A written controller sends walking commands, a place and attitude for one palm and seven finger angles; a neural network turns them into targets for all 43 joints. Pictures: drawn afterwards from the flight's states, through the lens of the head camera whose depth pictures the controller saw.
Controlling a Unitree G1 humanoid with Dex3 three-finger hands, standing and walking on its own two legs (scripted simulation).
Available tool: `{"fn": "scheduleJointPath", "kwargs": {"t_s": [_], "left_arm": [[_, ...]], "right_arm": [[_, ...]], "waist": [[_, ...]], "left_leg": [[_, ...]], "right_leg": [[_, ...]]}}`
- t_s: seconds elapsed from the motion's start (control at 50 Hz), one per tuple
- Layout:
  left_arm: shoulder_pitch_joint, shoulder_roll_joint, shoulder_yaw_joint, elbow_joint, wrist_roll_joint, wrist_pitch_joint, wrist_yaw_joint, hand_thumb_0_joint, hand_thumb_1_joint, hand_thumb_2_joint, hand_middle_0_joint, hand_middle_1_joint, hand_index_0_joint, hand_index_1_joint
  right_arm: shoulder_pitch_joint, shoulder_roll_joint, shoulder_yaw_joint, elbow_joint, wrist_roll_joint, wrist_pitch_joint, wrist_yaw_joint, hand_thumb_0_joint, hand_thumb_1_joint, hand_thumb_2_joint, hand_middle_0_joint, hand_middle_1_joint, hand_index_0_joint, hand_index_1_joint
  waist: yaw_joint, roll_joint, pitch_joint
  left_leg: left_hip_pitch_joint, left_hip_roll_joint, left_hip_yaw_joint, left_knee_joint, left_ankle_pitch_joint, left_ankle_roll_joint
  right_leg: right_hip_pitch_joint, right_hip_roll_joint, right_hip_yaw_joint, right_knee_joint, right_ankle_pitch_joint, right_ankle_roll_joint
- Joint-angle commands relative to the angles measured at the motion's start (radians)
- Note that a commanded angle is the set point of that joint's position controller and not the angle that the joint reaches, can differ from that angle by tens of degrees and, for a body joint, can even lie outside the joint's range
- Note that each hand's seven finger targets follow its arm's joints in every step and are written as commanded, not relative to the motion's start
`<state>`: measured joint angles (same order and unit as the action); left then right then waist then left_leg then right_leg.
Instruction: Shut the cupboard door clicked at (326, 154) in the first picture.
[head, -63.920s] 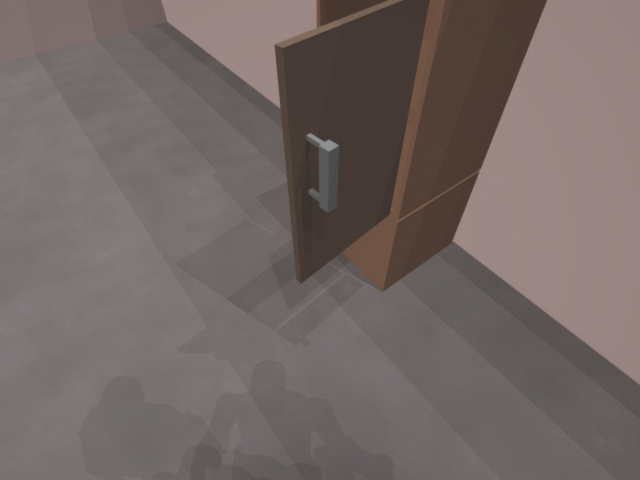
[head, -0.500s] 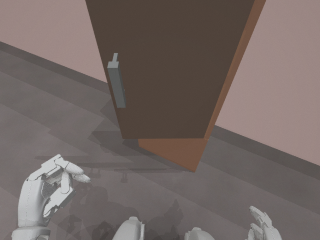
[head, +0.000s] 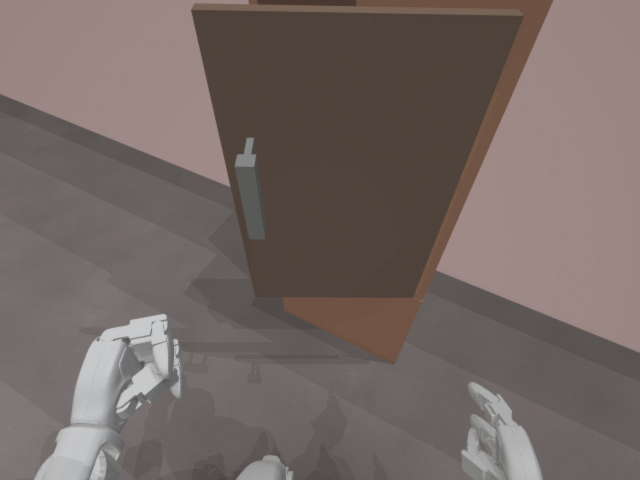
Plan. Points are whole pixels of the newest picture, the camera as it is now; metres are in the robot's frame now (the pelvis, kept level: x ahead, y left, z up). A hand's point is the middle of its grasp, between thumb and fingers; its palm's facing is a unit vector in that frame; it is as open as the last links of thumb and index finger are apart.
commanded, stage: raise the hand and make a fist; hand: left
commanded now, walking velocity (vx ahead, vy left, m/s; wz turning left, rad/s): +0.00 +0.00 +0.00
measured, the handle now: (254, 190) +0.49 +0.14 +0.07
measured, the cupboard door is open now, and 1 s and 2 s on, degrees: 28 28 28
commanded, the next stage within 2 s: bring the fist close to the handle in 0.44 s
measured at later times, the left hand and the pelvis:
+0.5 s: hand (185, 355) +0.23 +0.16 +0.08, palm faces +0.07 -1.00 -0.05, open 3.1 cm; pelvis +0.00 -0.02 +0.00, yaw +0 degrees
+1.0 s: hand (232, 299) +0.30 +0.13 +0.08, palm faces +0.05 -1.00 -0.01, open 3.1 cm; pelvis +0.00 -0.02 +0.01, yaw -1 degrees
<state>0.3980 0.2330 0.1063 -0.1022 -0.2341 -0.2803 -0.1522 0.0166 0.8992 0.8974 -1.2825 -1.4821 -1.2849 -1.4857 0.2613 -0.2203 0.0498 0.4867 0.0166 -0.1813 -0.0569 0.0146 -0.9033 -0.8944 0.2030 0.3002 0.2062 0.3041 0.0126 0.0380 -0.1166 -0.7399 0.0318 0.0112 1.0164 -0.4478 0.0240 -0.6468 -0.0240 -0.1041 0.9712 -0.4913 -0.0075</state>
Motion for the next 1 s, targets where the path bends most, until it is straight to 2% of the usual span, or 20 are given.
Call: {"fn": "scheduleJointPath", "kwargs": {"t_s": [0.0, 0.08, 0.16, 0.26, 0.34, 0.4, 0.46, 0.52, 0.56, 0.6, 0.66, 0.74, 0.76, 0.78, 0.8, 0.84, 0.86, 0.88, 0.92, 0.98], "left_arm": [[-0.133, 0.11, 0.135, -0.256, -0.043, -0.134, 0.045, 0.0, 0.9, 0.9, -1.3, -1.5, -1.3, -1.5], [-0.065, 0.034, 0.035, -0.101, -0.034, -0.08, -0.013, 0.0, 0.9, 0.9, -1.3, -1.5, -1.3, -1.5], [-0.045, 0.101, 0.082, -0.099, -0.037, -0.027, -0.052, 0.0, 0.9, 0.9, -1.3, -1.5, -1.3, -1.5], [-0.149, 0.178, 0.192, -0.255, -0.044, -0.128, 0.028, 0.0, 0.9, 0.9, -1.3, -1.5, -1.3, -1.5], [-0.145, 0.09, 0.119, -0.182, -0.037, -0.189, 0.044, 0.0, 0.9, 0.9, -1.3, -1.5, -1.3, -1.5], [-0.082, 0.055, 0.055, -0.106, -0.033, -0.151, -0.007, 0.0, 0.9, 0.9, -1.3, -1.5, -1.3, -1.5], [-0.042, 0.084, 0.062, -0.085, -0.039, -0.084, -0.053, 0.0, 0.9, 0.9, -1.3, -1.5, -1.3, -1.5], [-0.103, 0.123, 0.113, -0.143, -0.05, -0.072, -0.045, 0.0, 0.9, 0.9, -1.3, -1.5, -1.3, -1.5], [-0.246, 0.144, 0.131, -0.193, -0.045, -0.105, -0.003, 0.0, 0.9, 0.9, -1.3, -1.5, -1.3, -1.5], [-0.338, 0.127, 0.137, -0.153, -0.039, -0.145, 0.033, 0.0, 0.9, 0.9, -1.3, -1.5, -1.3, -1.5], [-0.388, 0.08, 0.077, -0.101, -0.02, -0.18, 0.041, 0.0, 0.9, 0.9, -1.3, -1.5, -1.3, -1.5], [-0.362, 0.053, 0.012, -0.007, -0.001, -0.111, 0.003, 0.0, 0.9, 0.9, -1.3, -1.5, -1.3, -1.5], [-0.34, 0.062, 0.021, 0.018, 0.001, -0.083, -0.003, 0.0, 0.9, 0.9, -1.3, -1.5, -1.3, -1.5], [-0.349, 0.05, 0.003, 0.017, 0.002, -0.057, -0.009, 0.0, 0.9, 0.9, -1.3, -1.5, -1.3, -1.5], [-0.378, 0.091, 0.047, 0.027, -0.001, -0.037, 0.0, 0.0, 0.9, 0.9, -1.3, -1.5, -1.3, -1.5], [-0.44, 0.09, 0.068, 0.019, -0.003, -0.022, 0.026, 0.0, 0.9, 0.9, -1.3, -1.5, -1.3, -1.5], [-0.471, 0.121, 0.106, 0.02, -0.001, -0.027, 0.05, 0.0, 0.9, 0.9, -1.3, -1.5, -1.3, -1.5], [-0.497, 0.088, 0.092, 0.01, -0.003, -0.037, 0.067, 0.0, 0.9, 0.9, -1.3, -1.5, -1.3, -1.5], [-0.543, 0.09, 0.114, 0.031, 0.001, -0.072, 0.106, 0.0, 0.9, 0.9, -1.3, -1.5, -1.3, -1.5], [-0.566, 0.038, 0.051, 0.068, 0.031, -0.118, 0.124, 0.0, 0.9, 0.9, -1.3, -1.5, -1.3, -1.5]], "right_arm": [[-0.046, -0.129, -0.062, -0.121, -0.003, -0.061, -0.006, 0.0, -0.9, -0.9, 0.2, 0.3, 0.2, 0.3], [-0.041, -0.149, -0.07, -0.116, 0.009, -0.057, 0.002, 0.0, -0.9, -0.9, 0.2, 0.3, 0.2, 0.3], [-0.033, -0.161, -0.08, -0.13, 0.015, -0.05, -0.008, 0.0, -0.9, -0.9, 0.2, 0.3, 0.2, 0.3], [-0.051, -0.138, -0.075, -0.122, -0.002, -0.055, -0.009, 0.0, -0.9, -0.9, 0.2, 0.3, 0.2, 0.3], [-0.057, -0.134, -0.075, -0.095, -0.006, -0.062, 0.007, 0.0, -0.9, -0.9, 0.2, 0.3, 0.2, 0.3], [-0.049, -0.148, -0.082, -0.098, 0.005, -0.058, 0.01, 0.0, -0.9, -0.9, 0.2, 0.3, 0.2, 0.3], [-0.038, -0.155, -0.085, -0.115, 0.014, -0.047, 0.002, 0.0, -0.9, -0.9, 0.2, 0.3, 0.2, 0.3], [-0.052, -0.147, -0.082, -0.13, 0.014, -0.041, -0.009, 0.0, -0.9, -0.9, 0.2, 0.3, 0.2, 0.3], [-0.06, -0.14, -0.073, -0.114, 0.007, -0.044, -0.016, 0.0, -0.9, -0.9, 0.2, 0.3, 0.2, 0.3], [-0.067, -0.131, -0.07, -0.09, 0.002, -0.054, -0.014, 0.0, -0.9, -0.9, 0.2, 0.3, 0.2, 0.3], [-0.072, -0.133, -0.07, -0.067, 0.0, -0.065, -0.006, 0.0, -0.9, -0.9, 0.2, 0.3, 0.2, 0.3], [-0.049, -0.146, -0.078, -0.066, 0.008, -0.061, 0.0, 0.0, -0.9, -0.9, 0.2, 0.3, 0.2, 0.3], [-0.036, -0.151, -0.08, -0.069, 0.009, -0.054, 0.0, 0.0, -0.9, -0.9, 0.2, 0.3, 0.2, 0.3], [-0.042, -0.149, -0.08, -0.08, 0.014, -0.048, 0.0, 0.0, -0.9, -0.9, 0.2, 0.3, 0.2, 0.3], [-0.037, -0.151, -0.079, -0.078, 0.014, -0.038, -0.002, 0.0, -0.9, -0.9, 0.2, 0.3, 0.2, 0.3], [-0.048, -0.144, -0.076, -0.083, 0.011, -0.025, -0.003, 0.0, -0.9, -0.9, 0.2, 0.3, 0.2, 0.3], [-0.051, -0.144, -0.076, -0.078, 0.009, -0.019, -0.006, 0.0, -0.9, -0.9, 0.2, 0.3, 0.2, 0.3], [-0.06, -0.134, -0.073, -0.08, 0.006, -0.018, -0.003, 0.0, -0.9, -0.9, 0.2, 0.3, 0.2, 0.3], [-0.061, -0.129, -0.073, -0.064, 0.0, -0.014, 0.002, 0.0, -0.9, -0.9, 0.2, 0.3, 0.2, 0.3], [-0.055, -0.128, -0.076, -0.047, -0.006, -0.013, 0.016, 0.0, -0.9, -0.9, 0.2, 0.3, 0.2, 0.3]], "waist": [[-0.005, 0.053, -0.17], [-0.025, -0.01, -0.084], [-0.003, -0.047, -0.124], [0.021, 0.009, -0.189], [-0.01, 0.015, -0.145], [-0.017, -0.005, -0.119], [-0.009, -0.046, -0.128], [-0.005, -0.087, -0.136], [-0.019, -0.055, -0.122], [-0.031, -0.058, -0.103], [-0.037, -0.014, -0.116], [-0.03, 0.003, -0.18], [-0.025, -0.036, -0.201], [-0.023, -0.031, -0.208], [-0.017, -0.05, -0.211], [-0.013, -0.071, -0.207], [-0.009, -0.082, -0.202], [-0.006, -0.069, -0.211], [-0.009, -0.084, -0.2], [-0.02, -0.036, -0.208]], "left_leg": [[0.214, -0.023, -0.067, -0.192, 0.223, -0.018], [0.159, -0.025, -0.059, -0.201, 0.16, -0.014], [0.158, -0.035, -0.045, -0.202, 0.188, -0.006], [0.194, -0.036, -0.04, -0.19, 0.252, -0.009], [0.167, -0.036, -0.032, -0.165, 0.199, -0.01], [0.143, -0.039, -0.024, -0.164, 0.176, -0.007], [0.134, -0.041, -0.024, -0.172, 0.182, 0.0], [0.133, -0.043, -0.02, -0.169, 0.176, 0.0], [0.135, -0.041, -0.025, -0.159, 0.168, 0.0], [0.122, -0.037, -0.03, -0.147, 0.136, -0.003], [0.123, -0.039, -0.031, -0.133, 0.126, -0.001], [0.154, -0.039, -0.024, -0.153, 0.166, 0.0], [0.157, -0.037, -0.027, -0.16, 0.188, 0.002], [0.163, -0.04, -0.021, -0.164, 0.198, 0.003], [0.16, -0.039, -0.02, -0.168, 0.208, 0.002], [0.166, -0.041, -0.017, -0.182, 0.214, -0.001], [0.166, -0.038, -0.021, -0.185, 0.223, 0.0], [0.178, -0.041, -0.015, -0.188, 0.231, -0.001], [0.178, -0.039, -0.013, -0.19, 0.231, -0.004], [0.203, -0.034, -0.01, -0.181, 0.268, -0.004]], "right_leg": [[0.041, 0.054, 0.017, -0.13, 0.232, -0.024], [0.025, 0.047, 0.023, -0.166, 0.188, -0.015], [0.093, 0.038, 0.047, -0.19, 0.219, -0.011], [0.115, 0.042, 0.052, -0.155, 0.273, -0.019], [0.047, 0.04, 0.056, -0.15, 0.226, -0.014], [0.054, 0.032, 0.076, -0.179, 0.209, -0.01], [0.099, 0.025, 0.098, -0.209, 0.211, -0.004], [0.117, 0.015, 0.122, -0.231, 0.191, 0.007], [0.09, 0.02, 0.12, -0.22, 0.169, 0.002], [0.046, 0.023, 0.118, -0.209, 0.12, 0.0], [0.017, 0.025, 0.115, -0.189, 0.112, -0.006], [0.061, 0.02, 0.11, -0.191, 0.194, -0.004], [0.092, 0.022, 0.106, -0.192, 0.222, -0.003], [0.105, 0.016, 0.112, -0.199, 0.244, 0.001], [0.122, 0.014, 0.117, -0.207, 0.258, 0.004], [0.14, 0.013, 0.112, -0.212, 0.27, 0.007], [0.142, 0.017, 0.106, -0.208, 0.276, 0.004], [0.148, 0.015, 0.105, -0.204, 0.293, 0.005], [0.137, 0.018, 0.099, -0.199, 0.298, 0.005], [0.113, 0.021, 0.088, -0.171, 0.349, -0.002]]}}
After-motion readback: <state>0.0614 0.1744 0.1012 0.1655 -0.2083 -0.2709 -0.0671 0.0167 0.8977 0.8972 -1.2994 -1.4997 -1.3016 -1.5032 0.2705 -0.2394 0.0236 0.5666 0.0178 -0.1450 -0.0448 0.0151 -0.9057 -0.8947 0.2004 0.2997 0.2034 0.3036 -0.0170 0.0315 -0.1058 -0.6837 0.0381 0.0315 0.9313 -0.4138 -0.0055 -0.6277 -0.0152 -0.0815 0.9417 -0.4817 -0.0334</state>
